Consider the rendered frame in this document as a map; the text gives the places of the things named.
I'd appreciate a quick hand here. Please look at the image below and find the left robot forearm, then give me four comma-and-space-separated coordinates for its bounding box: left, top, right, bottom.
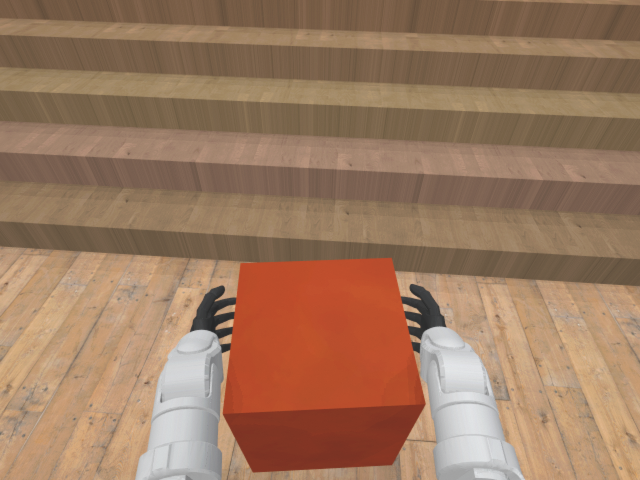
135, 330, 224, 480

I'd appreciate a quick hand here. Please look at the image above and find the right robot forearm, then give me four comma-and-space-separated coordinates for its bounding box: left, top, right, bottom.
420, 327, 525, 480

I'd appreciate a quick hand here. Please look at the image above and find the right robot hand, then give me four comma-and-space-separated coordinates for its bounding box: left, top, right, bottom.
401, 284, 446, 354

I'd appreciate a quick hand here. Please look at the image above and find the carton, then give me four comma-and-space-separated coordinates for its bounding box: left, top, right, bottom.
223, 258, 426, 473

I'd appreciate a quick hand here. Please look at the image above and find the left robot hand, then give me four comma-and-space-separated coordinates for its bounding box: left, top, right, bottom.
190, 285, 236, 353

